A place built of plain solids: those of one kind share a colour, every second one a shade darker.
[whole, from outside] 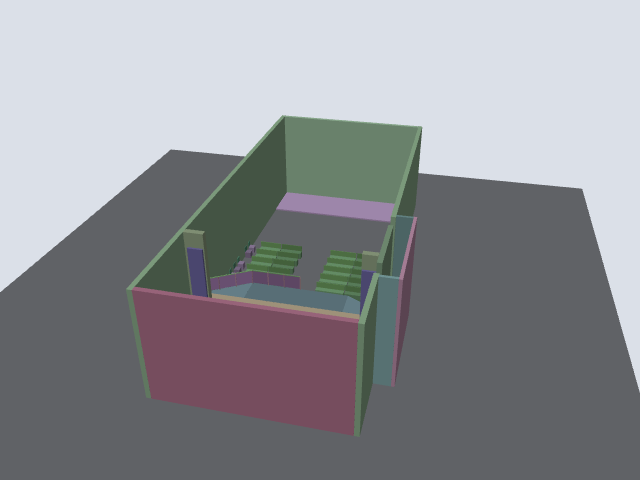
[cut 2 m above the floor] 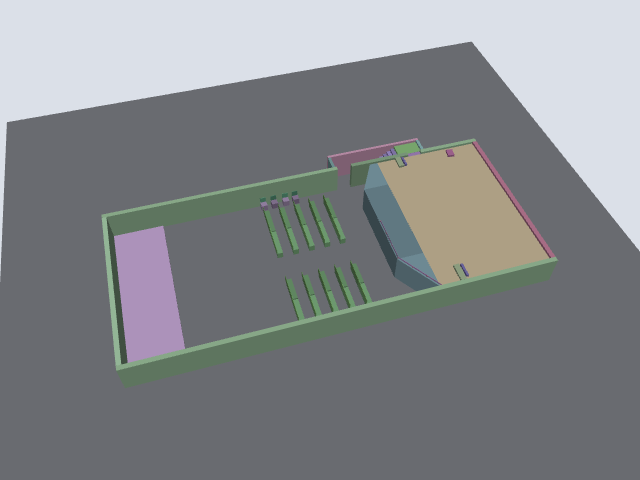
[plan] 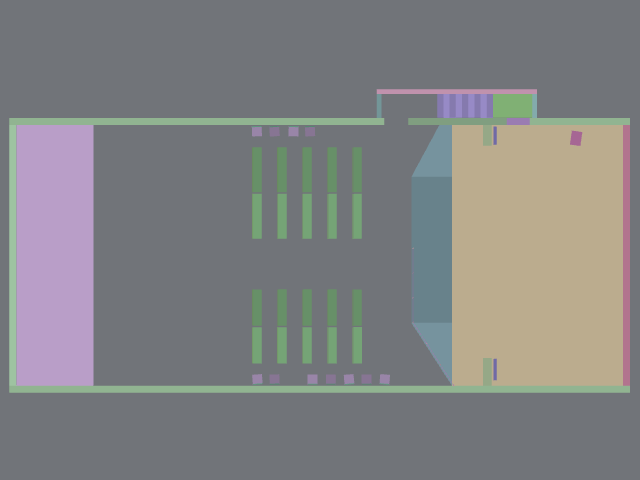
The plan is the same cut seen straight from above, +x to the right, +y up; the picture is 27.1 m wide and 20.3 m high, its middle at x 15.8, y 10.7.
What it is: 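A parish, school or music hall with a timber stage behind a plastered proscenium wall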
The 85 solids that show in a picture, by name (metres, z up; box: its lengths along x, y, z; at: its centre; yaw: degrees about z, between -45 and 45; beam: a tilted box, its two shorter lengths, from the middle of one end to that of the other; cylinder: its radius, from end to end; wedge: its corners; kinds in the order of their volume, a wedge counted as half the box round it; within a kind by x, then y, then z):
{
 "boards_main_1": {"box": [7.23, 11.03, 1.89], "at": [25.0, 10.05, 0.9]},
 "wall_side_1": {"box": [15.86, 0.3, 7.08], "at": [10.59, 15.71, 3.49]},
 "wall_side_2": {"box": [26.26, 0.3, 7.08], "at": [15.79, 4.39, 3.49]},
 "wall_side_3": {"box": [4.17, 0.3, 7.08], "at": [21.62, 15.71, 3.49]},
 "wall_side_4": {"box": [4.24, 0.3, 7.08], "at": [26.79, 15.71, 3.49]},
 "wall_back_1": {"box": [0.3, 11.03, 7.08], "at": [28.77, 10.05, 3.49]},
 "wall_rear_1": {"box": [0.3, 11.03, 7.08], "at": [2.81, 10.05, 3.49]},
 "boards_fore_1": {"wedge": [[19.66, 7.2, -0.05], [19.66, 7.2, 1.84], [19.66, 13.37, -0.05], [19.66, 13.37, 1.84], [21.38, 7.2, -0.05], [21.38, 7.2, 1.84], [21.38, 13.37, -0.05], [21.38, 13.37, 1.84]]},
 "boards_fore_2": {"wedge": [[19.66, 7.2, -0.05], [19.66, 7.2, 1.84], [21.38, 4.54, -0.05], [21.38, 4.54, -0.05], [21.38, 4.54, 1.84], [21.38, 4.54, 1.84], [21.38, 7.2, -0.05], [21.38, 7.2, 1.84]]},
 "boards_fore_3": {"wedge": [[19.66, 13.37, -0.05], [19.66, 13.37, 1.84], [20.85, 15.56, -0.05], [20.85, 15.56, 1.84], [21.38, 13.37, -0.05], [21.38, 13.37, 1.84], [21.38, 15.56, -0.05], [21.38, 15.56, 1.84]]},
 "wall_pass_out_1": {"box": [6.77, 0.2, 7.08], "at": [21.59, 16.97, 3.49]},
 "floor_rear_1": {"box": [3.27, 11.03, 0.16], "at": [4.59, 10.05, 0.03]},
 "bench_seat_1": {"box": [0.36, 1.54, 0.45], "at": [13.16, 6.25, 0.23]},
 "bench_seat_2": {"box": [0.36, 1.54, 0.45], "at": [13.16, 7.85, 0.23]},
 "bench_seat_3": {"box": [0.36, 1.9, 0.45], "at": [13.16, 11.7, 0.23]},
 "bench_seat_4": {"box": [0.36, 1.9, 0.45], "at": [13.16, 13.67, 0.23]},
 "bench_seat_5": {"box": [0.36, 1.54, 0.45], "at": [14.22, 6.25, 0.23]},
 "bench_seat_6": {"box": [0.36, 1.54, 0.45], "at": [14.22, 7.85, 0.23]},
 "bench_seat_7": {"box": [0.36, 1.9, 0.45], "at": [14.22, 11.7, 0.23]},
 "bench_seat_8": {"box": [0.36, 1.9, 0.45], "at": [14.22, 13.67, 0.23]},
 "bench_seat_9": {"box": [0.36, 1.54, 0.45], "at": [15.27, 6.25, 0.23]},
 "bench_seat_10": {"box": [0.36, 1.54, 0.45], "at": [15.27, 7.85, 0.23]},
 "bench_seat_11": {"box": [0.36, 1.9, 0.45], "at": [15.27, 11.7, 0.23]},
 "bench_seat_12": {"box": [0.36, 1.9, 0.45], "at": [15.27, 13.67, 0.23]},
 "bench_seat_13": {"box": [0.36, 1.54, 0.45], "at": [16.33, 6.25, 0.23]},
 "bench_seat_14": {"box": [0.36, 1.54, 0.45], "at": [16.33, 7.85, 0.23]},
 "bench_seat_15": {"box": [0.36, 1.9, 0.45], "at": [16.33, 11.7, 0.23]},
 "bench_seat_16": {"box": [0.36, 1.9, 0.45], "at": [16.33, 13.67, 0.23]},
 "bench_seat_17": {"box": [0.36, 1.54, 0.45], "at": [17.39, 6.25, 0.23]},
 "bench_seat_18": {"box": [0.36, 1.54, 0.45], "at": [17.39, 7.85, 0.23]},
 "bench_seat_19": {"box": [0.36, 1.9, 0.45], "at": [17.39, 11.7, 0.23]},
 "bench_seat_20": {"box": [0.36, 1.9, 0.45], "at": [17.39, 13.67, 0.23]},
 "step_1": {"box": [0.53, 1.01, 0.23], "at": [21.02, 16.37, 0.07]},
 "step_2": {"box": [0.53, 1.01, 0.42], "at": [21.28, 16.37, 0.16]},
 "step_3": {"box": [0.53, 1.01, 0.6], "at": [21.54, 16.37, 0.25]},
 "step_4": {"box": [0.53, 1.01, 0.79], "at": [21.8, 16.37, 0.34]},
 "step_5": {"box": [0.53, 1.01, 0.97], "at": [22.07, 16.37, 0.44]},
 "step_6": {"box": [0.53, 1.01, 1.15], "at": [22.33, 16.37, 0.53]},
 "step_7": {"box": [0.53, 1.01, 1.34], "at": [22.59, 16.37, 0.62]},
 "step_8": {"box": [0.53, 1.01, 1.52], "at": [22.85, 16.37, 0.71]},
 "step_9": {"box": [0.53, 1.01, 1.71], "at": [23.11, 16.37, 0.8]},
 "wall_pros_1": {"box": [0.37, 1.18, 5.24], "at": [22.87, 5.13, 4.41]},
 "wall_pros_2": {"box": [0.37, 0.88, 5.24], "at": [22.87, 15.12, 4.41]},
 "boards_pass_1": {"box": [1.66, 1.01, 1.89], "at": [23.94, 16.37, 0.9]},
 "wall_pass_end_1": {"box": [0.2, 1.01, 7.08], "at": [18.3, 16.37, 3.49]},
 "wall_pass_end_2": {"box": [0.2, 1.01, 7.08], "at": [24.87, 16.37, 3.49]},
 "drape_1": {"box": [0.14, 0.91, 4.35], "at": [23.21, 5.22, 3.97]},
 "drape_2": {"box": [0.14, 0.78, 4.35], "at": [23.21, 15.11, 3.97]},
 "chair_seat_1": {"box": [0.42, 0.42, 0.45], "at": [13.13, 15.29, 0.23], "yaw": 1.7},
 "chair_seat_2": {"box": [0.42, 0.42, 0.45], "at": [13.15, 4.81, 0.23], "yaw": 4.2},
 "chair_seat_3": {"box": [0.42, 0.42, 0.45], "at": [13.88, 4.81, 0.23], "yaw": 1.5},
 "chair_seat_4": {"box": [0.42, 0.42, 0.45], "at": [13.88, 15.29, 0.23], "yaw": 3.8},
 "chair_seat_5": {"box": [0.42, 0.42, 0.45], "at": [14.68, 15.29, 0.23], "yaw": -1.0},
 "chair_seat_6": {"box": [0.42, 0.42, 0.45], "at": [15.38, 15.29, 0.23], "yaw": 2.2},
 "chair_seat_7": {"box": [0.42, 0.42, 0.45], "at": [15.48, 4.81, 0.23]},
 "chair_seat_8": {"box": [0.42, 0.42, 0.45], "at": [16.26, 4.81, 0.23], "yaw": 0.3},
 "chair_seat_9": {"box": [0.42, 0.42, 0.45], "at": [17.03, 4.81, 0.23], "yaw": 4.7},
 "chair_seat_10": {"box": [0.42, 0.42, 0.45], "at": [17.77, 4.81, 0.23], "yaw": 0.4},
 "chair_seat_11": {"box": [0.42, 0.42, 0.45], "at": [18.54, 4.81, 0.23], "yaw": -4.1},
 "bench_back_1": {"box": [0.04, 1.54, 0.41], "at": [12.96, 6.25, 0.66]},
 "bench_back_2": {"box": [0.04, 1.54, 0.41], "at": [12.96, 7.85, 0.66]},
 "bench_back_3": {"box": [0.04, 1.9, 0.41], "at": [12.96, 11.7, 0.66]},
 "bench_back_4": {"box": [0.04, 1.9, 0.41], "at": [12.96, 13.67, 0.66]},
 "bench_back_5": {"box": [0.04, 1.54, 0.41], "at": [14.02, 6.25, 0.66]},
 "bench_back_6": {"box": [0.04, 1.54, 0.41], "at": [14.02, 7.85, 0.66]},
 "bench_back_7": {"box": [0.04, 1.9, 0.41], "at": [14.02, 11.7, 0.66]},
 "bench_back_8": {"box": [0.04, 1.9, 0.41], "at": [14.02, 13.67, 0.66]},
 "bench_back_9": {"box": [0.04, 1.54, 0.41], "at": [15.07, 6.25, 0.66]},
 "bench_back_10": {"box": [0.04, 1.54, 0.41], "at": [15.07, 7.85, 0.66]},
 "bench_back_11": {"box": [0.04, 1.9, 0.41], "at": [15.07, 11.7, 0.66]},
 "bench_back_12": {"box": [0.04, 1.9, 0.41], "at": [15.07, 13.67, 0.66]},
 "bench_back_13": {"box": [0.04, 1.54, 0.41], "at": [16.13, 6.25, 0.66]},
 "bench_back_14": {"box": [0.04, 1.54, 0.41], "at": [16.13, 7.85, 0.66]},
 "bench_back_15": {"box": [0.04, 1.9, 0.41], "at": [16.13, 11.7, 0.66]},
 "bench_back_16": {"box": [0.04, 1.9, 0.41], "at": [16.13, 13.67, 0.66]},
 "bench_back_17": {"box": [0.04, 1.54, 0.41], "at": [17.19, 6.25, 0.66]},
 "bench_back_18": {"box": [0.04, 1.54, 0.41], "at": [17.19, 7.85, 0.66]},
 "bench_back_19": {"box": [0.04, 1.9, 0.41], "at": [17.19, 11.7, 0.66]},
 "bench_back_20": {"box": [0.04, 1.9, 0.41], "at": [17.19, 13.67, 0.66]},
 "boards_sill_1": {"box": [0.97, 0.3, 1.89], "at": [24.19, 15.71, 0.9]},
 "crate_1": {"box": [0.45, 0.6, 0.73], "at": [26.63, 15.0, 2.21], "yaw": -7.8},
 "guard_cloth_1": {"box": [0.025, 3.13, 0.88], "at": [19.73, 8.78, 2.34]},
 "guard_cloth_2": {"box": [0.025, 3.19, 0.88], "at": [20.6, 5.88, 2.34], "yaw": 32.8},
 "guard_rail_top_1": {"box": [0.045, 3.13, 0.05], "at": [19.73, 8.78, 2.81]},
 "guard_rail_top_2": {"box": [0.045, 3.19, 0.05], "at": [20.6, 5.88, 2.81], "yaw": 32.8}
}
